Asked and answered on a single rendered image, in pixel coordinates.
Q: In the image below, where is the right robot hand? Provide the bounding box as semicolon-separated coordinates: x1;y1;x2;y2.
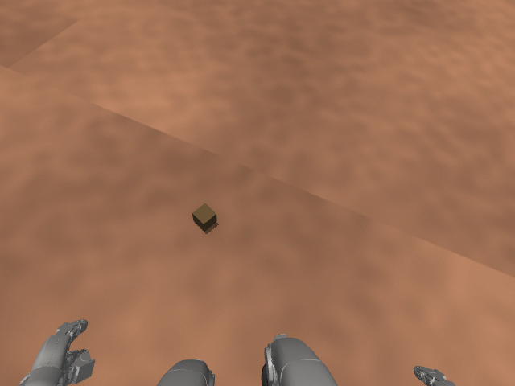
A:
414;366;456;386

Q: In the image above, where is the left robot hand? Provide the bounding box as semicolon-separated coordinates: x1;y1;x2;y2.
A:
31;319;95;386

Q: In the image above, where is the left robot arm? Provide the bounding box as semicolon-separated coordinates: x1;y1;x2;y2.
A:
18;366;64;386

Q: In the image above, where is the cube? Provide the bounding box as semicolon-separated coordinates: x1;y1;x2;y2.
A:
192;203;217;232

